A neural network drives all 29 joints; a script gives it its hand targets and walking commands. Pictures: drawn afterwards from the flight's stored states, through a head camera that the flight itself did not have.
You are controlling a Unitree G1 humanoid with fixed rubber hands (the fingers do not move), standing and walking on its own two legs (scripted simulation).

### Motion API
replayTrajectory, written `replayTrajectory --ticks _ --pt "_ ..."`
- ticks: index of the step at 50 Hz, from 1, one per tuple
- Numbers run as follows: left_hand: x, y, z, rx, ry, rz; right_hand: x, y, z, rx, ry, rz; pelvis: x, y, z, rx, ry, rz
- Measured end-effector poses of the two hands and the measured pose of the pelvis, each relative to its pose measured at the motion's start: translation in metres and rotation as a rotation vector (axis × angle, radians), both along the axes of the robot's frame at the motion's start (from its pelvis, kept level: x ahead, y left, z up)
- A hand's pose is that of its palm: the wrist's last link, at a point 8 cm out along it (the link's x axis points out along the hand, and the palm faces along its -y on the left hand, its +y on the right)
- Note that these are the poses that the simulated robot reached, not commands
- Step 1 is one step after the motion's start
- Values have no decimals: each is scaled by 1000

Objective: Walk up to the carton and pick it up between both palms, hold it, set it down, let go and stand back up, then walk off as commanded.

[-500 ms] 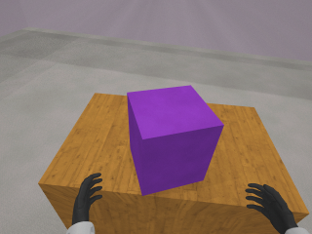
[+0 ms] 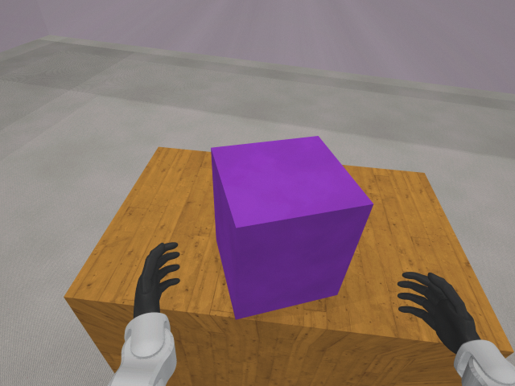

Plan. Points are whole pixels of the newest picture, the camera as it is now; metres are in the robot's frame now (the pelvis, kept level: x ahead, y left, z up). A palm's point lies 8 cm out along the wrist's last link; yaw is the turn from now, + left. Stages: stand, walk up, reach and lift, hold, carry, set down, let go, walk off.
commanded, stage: reach and lift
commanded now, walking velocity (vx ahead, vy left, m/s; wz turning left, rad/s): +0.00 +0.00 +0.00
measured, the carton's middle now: (277, 225) +0.42 -0.01 +0.04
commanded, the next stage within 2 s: none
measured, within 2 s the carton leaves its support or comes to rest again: neither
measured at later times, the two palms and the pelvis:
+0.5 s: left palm (141, 254) +0.26 +0.18 +0.14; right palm (441, 259) +0.31 -0.24 +0.12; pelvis -0.01 -0.01 +0.00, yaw +0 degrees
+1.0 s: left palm (133, 217) +0.29 +0.19 +0.18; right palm (414, 207) +0.38 -0.21 +0.16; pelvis -0.02 -0.01 +0.00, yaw +0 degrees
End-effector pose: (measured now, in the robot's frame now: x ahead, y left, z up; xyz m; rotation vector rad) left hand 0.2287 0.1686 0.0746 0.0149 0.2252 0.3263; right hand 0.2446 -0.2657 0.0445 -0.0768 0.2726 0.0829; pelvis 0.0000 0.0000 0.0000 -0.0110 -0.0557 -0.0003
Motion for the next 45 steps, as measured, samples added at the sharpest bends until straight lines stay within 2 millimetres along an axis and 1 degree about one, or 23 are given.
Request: replayTrajectory --ticks 3,8,15,20,23,29,33,37,45 --pt "2 4 6 3 5 17 9 2 7 5 -9 -3 -1 -1 0 2 0 0" --pt "7 3 17 4 -2 21 23 5 21 11 -34 -5 -3 -3 1 4 -3 0" --pt "18 6 33 6 7 35 39 12 35 20 -21 -2 -9 -6 1 6 -12 -1" --pt "29 10 53 -16 -15 47 55 18 55 20 -50 -1 -12 -6 1 6 -15 -2" --pt "33 10 60 -23 -10 44 63 22 67 21 -62 0 -13 -6 1 5 -17 -2" --pt "35 17 68 -43 10 63 78 29 79 24 -43 8 -18 -6 1 5 -23 -3" --pt "38 22 80 -60 -15 75 90 37 91 24 -56 24 -19 -6 0 4 -26 -3" --pt "42 25 92 -66 -36 81 102 41 96 26 -36 23 -20 -6 0 4 -26 -3" --pt "55 25 102 -79 -45 75 120 52 105 25 -34 47 -19 -6 1 4 -25 -3"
